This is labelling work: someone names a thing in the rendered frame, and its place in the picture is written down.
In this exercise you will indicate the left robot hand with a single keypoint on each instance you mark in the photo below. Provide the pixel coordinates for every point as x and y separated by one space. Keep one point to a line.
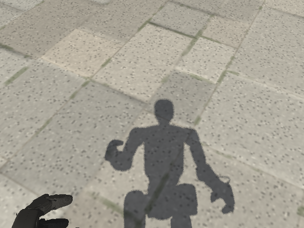
30 216

